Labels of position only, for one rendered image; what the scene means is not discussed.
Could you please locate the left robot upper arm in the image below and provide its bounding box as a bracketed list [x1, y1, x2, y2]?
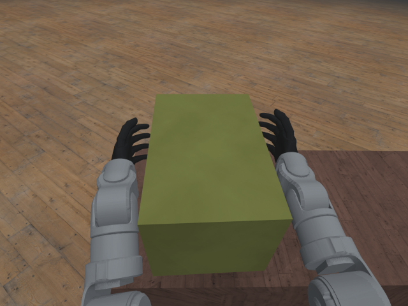
[86, 291, 151, 306]

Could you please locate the robot left forearm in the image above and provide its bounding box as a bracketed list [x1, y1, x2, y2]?
[81, 159, 143, 306]

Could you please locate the robot right hand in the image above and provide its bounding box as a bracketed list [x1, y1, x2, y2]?
[259, 109, 298, 162]

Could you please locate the pedestal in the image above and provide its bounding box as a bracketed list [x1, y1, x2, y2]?
[111, 149, 408, 306]

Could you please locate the carton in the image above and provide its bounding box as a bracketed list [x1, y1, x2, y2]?
[137, 94, 293, 276]

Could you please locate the right robot upper arm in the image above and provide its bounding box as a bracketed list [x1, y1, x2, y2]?
[307, 271, 390, 306]

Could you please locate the robot right forearm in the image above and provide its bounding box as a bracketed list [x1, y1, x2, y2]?
[275, 152, 391, 306]

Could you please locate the robot left hand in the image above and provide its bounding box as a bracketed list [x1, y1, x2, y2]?
[112, 117, 150, 165]

